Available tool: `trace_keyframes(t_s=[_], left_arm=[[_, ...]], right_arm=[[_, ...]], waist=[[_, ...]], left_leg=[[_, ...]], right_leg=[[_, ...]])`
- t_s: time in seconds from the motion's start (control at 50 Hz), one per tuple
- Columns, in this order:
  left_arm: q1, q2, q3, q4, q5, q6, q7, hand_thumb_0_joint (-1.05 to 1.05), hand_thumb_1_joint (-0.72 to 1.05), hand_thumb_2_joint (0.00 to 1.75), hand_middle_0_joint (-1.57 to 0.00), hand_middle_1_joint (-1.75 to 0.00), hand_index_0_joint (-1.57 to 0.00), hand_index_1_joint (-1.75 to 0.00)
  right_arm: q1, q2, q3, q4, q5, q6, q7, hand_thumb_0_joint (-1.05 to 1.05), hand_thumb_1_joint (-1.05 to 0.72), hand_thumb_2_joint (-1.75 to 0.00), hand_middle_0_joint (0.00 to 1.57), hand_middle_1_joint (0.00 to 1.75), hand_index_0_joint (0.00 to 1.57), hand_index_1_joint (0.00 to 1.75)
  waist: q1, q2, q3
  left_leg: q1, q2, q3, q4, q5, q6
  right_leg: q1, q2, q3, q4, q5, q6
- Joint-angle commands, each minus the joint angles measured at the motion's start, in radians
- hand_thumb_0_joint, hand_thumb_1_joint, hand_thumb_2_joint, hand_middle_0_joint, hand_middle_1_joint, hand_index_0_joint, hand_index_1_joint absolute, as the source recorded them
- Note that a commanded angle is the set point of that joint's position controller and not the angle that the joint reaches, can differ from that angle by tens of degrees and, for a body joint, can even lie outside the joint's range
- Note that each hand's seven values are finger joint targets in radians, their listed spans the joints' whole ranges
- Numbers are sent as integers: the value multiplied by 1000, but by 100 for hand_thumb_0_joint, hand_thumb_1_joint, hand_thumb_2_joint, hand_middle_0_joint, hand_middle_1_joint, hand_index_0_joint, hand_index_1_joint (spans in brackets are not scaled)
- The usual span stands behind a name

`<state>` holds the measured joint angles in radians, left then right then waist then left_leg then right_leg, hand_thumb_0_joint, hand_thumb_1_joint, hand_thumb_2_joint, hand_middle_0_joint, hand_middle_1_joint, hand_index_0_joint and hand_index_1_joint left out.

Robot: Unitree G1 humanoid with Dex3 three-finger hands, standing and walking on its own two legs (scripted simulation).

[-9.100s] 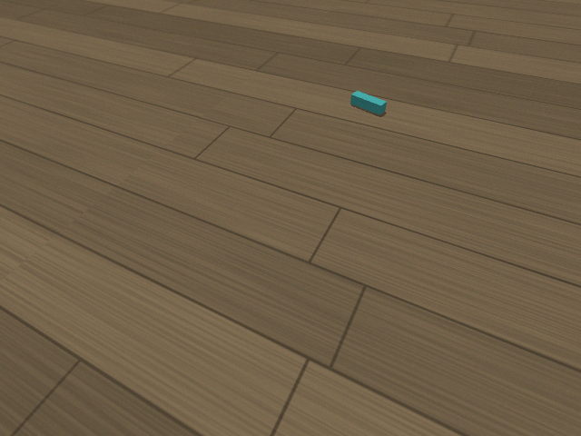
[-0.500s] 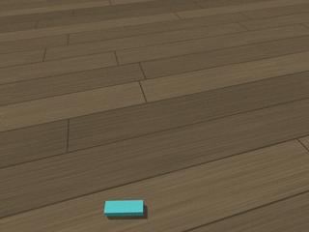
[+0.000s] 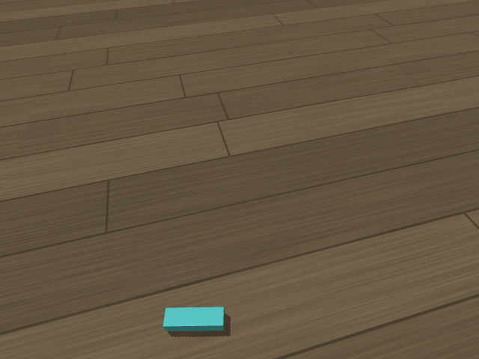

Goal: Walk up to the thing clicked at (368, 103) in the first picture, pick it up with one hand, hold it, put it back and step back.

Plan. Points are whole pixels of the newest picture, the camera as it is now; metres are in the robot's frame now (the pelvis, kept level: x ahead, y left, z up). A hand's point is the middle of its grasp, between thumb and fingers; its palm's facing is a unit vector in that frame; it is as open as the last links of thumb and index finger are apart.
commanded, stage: stand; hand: left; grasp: from above
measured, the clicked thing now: (195, 319) +0.43 +0.21 -0.75
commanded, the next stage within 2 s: rise first in 0.78 s
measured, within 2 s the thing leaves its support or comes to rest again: neither
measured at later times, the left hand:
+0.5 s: hand out of the picture +0.07 +0.25 -0.16, palm faces -0.03 -0.94 -0.34, open 7.4 cm
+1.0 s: hand out of the picture +0.10 +0.25 -0.16, palm faces +0.04 -0.94 -0.33, open 7.8 cm
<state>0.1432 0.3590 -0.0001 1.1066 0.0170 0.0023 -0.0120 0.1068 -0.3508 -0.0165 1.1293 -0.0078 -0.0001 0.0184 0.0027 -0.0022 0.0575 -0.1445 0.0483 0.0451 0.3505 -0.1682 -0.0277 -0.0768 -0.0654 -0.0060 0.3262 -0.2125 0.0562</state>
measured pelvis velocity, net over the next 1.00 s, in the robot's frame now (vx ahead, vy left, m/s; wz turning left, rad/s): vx -0.01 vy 0.00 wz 0.01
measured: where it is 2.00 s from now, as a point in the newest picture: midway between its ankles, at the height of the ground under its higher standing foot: outside the picture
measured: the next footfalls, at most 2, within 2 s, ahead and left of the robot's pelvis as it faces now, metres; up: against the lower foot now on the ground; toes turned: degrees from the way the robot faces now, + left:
none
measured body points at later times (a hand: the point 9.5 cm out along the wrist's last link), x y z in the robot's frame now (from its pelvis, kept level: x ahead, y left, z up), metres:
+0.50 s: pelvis +0.00 +0.00 +0.00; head +0.01 +0.00 +0.45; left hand +0.07 +0.30 -0.13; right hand +0.08 -0.31 -0.13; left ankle +0.01 +0.14 -0.75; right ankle -0.02 -0.16 -0.75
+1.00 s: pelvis -0.01 +0.00 -0.01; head +0.02 +0.00 +0.44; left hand +0.10 +0.30 -0.13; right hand +0.08 -0.29 -0.13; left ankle +0.01 +0.14 -0.75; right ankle -0.02 -0.15 -0.75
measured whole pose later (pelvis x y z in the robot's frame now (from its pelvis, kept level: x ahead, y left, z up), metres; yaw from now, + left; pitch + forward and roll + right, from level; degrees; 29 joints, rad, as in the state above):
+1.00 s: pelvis -0.01 +0.00 -0.01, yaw +1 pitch +1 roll +0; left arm 0.04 0.33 0.06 1.07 0.01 -0.03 0.00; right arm 0.18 -0.32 -0.01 0.92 0.04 -0.03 -0.02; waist 0.00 0.00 0.06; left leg -0.27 0.05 0.02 0.45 -0.19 -0.03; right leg -0.20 -0.06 -0.02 0.44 -0.25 0.05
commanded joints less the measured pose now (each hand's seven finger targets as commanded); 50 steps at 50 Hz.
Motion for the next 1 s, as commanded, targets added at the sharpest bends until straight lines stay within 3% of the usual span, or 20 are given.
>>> trace_keyframes(t_s=[0.0,0.36,0.4,0.68,0.84,0.86,0.88,0.9,0.92,0.94,0.96,0.98], left_arm=[[-23,208,45,-55,-3,-25,19,0,90,90,-20,-30,-20,-30],[-32,212,48,-59,-2,-25,19,0,90,90,-20,-30,-20,-30],[-33,215,49,-62,-1,-28,20,0,90,90,-20,-30,-20,-30],[-36,213,50,-62,-1,-26,21,0,90,90,-20,-30,-20,-30],[-31,212,47,-61,-1,-26,19,0,90,90,-20,-30,-20,-30],[-34,215,49,-61,-1,-25,19,0,82,98,-12,-38,-12,-38],[-385,34,51,-412,-52,-123,31,0,74,93,-16,-46,-14,-46],[-523,84,66,-340,-49,-118,39,0,66,96,-14,-54,-11,-54],[-326,181,125,-170,-27,-79,44,0,58,96,-13,-62,-11,-62],[-273,199,144,-76,-5,-56,32,0,50,96,-12,-70,-11,-70],[-327,217,156,-79,13,-54,15,0,42,96,-9,-78,-10,-78],[-305,240,186,-81,42,-63,2,0,34,100,-6,-86,-7,-86]], right_arm=[[-39,-221,-37,-65,0,-25,-19,0,-90,-90,20,30,20,30],[-46,-216,-37,-72,-1,-24,-19,0,-90,-90,20,30,20,30],[-45,-215,-36,-73,-1,-24,-18,0,-90,-90,20,30,20,30],[-35,-215,-36,-77,-1,-24,-21,0,-90,-90,20,30,20,30],[-36,-216,-36,-74,-1,-22,-20,0,-90,-90,20,30,20,30],[-30,-213,-37,-74,-2,-22,-20,0,-90,-90,20,30,20,30],[-2,-46,8,-349,62,-74,-39,0,-93,-91,20,30,20,30],[41,-77,1,-300,64,-74,-51,0,-92,-90,20,30,20,30],[86,-114,-19,-305,69,-61,-63,0,-90,-90,20,30,20,30],[102,-114,-31,-310,59,-55,-62,0,-90,-90,20,30,20,30],[103,-110,-39,-340,56,-58,-61,0,-90,-90,20,30,20,30],[114,-109,-59,-361,39,-63,-63,0,-91,-91,20,30,20,30]], waist=[[-1,4,-83],[-4,-2,-67],[-4,-10,-82],[-7,4,-82],[-5,-4,-61],[-9,-4,-61],[-124,43,9],[-99,3,-34],[-64,-19,-32],[-54,-37,-58],[-47,-40,-76],[-31,-30,-152]], left_leg=[[66,97,-75,-37,160,42],[51,94,-73,-43,124,40],[65,100,-78,-38,163,41],[59,97,-66,-33,161,42],[50,96,-70,-41,125,40],[51,97,-71,-46,115,38],[-72,-38,36,8,-32,28],[-53,-39,28,25,-49,29],[-74,-37,29,32,-50,30],[-114,-44,27,74,-36,33],[-134,-42,23,106,-22,32],[-127,-40,20,135,7,31]], right_leg=[[-38,-79,44,-54,158,-59],[-43,-79,46,-60,137,-62],[-38,-79,41,-55,163,-61],[-31,-80,46,-54,183,-62],[-51,-74,45,-64,135,-60],[-51,-75,47,-60,120,-64],[-279,63,-20,16,50,-54],[-235,61,-33,25,28,-52],[-218,69,-45,27,1,-57],[-240,69,-44,54,0,-59],[-259,73,-48,89,7,-61],[-253,66,-40,129,42,-62]])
